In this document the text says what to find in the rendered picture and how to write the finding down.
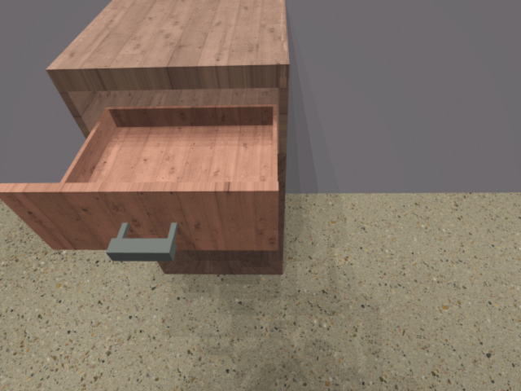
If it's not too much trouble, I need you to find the cabinet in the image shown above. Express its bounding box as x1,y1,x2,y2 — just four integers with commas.
46,0,290,275

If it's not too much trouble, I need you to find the drawer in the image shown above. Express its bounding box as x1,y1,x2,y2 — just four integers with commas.
0,104,278,251

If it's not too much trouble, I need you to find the handle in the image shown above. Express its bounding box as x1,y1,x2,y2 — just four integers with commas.
106,222,178,261

